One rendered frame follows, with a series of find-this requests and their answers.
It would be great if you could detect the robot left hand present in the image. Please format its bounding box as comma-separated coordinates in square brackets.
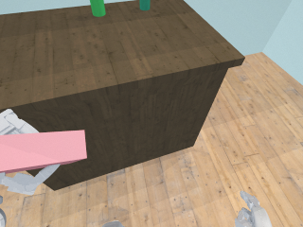
[0, 109, 61, 196]

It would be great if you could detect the table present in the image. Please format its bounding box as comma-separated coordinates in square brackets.
[0, 0, 245, 191]

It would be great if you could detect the sponge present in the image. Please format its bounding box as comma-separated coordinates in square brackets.
[0, 130, 87, 174]

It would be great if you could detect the robot right hand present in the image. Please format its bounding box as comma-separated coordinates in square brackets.
[235, 191, 273, 227]

